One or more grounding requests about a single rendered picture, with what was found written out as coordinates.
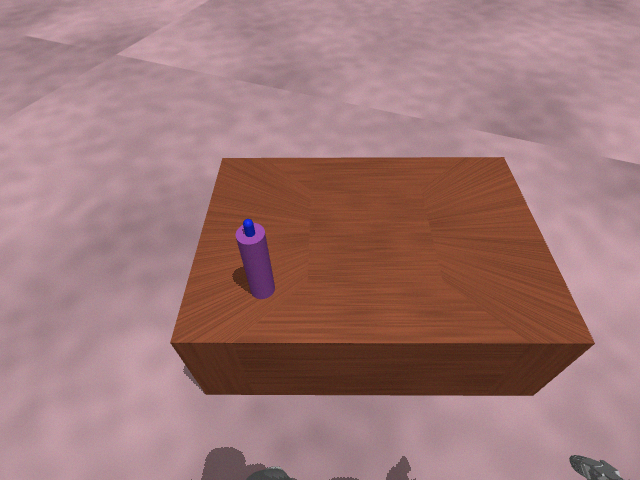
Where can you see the bottle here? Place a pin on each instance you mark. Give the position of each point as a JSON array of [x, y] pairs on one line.
[[254, 252]]

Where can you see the right robot hand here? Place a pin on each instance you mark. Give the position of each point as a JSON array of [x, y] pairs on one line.
[[594, 470]]

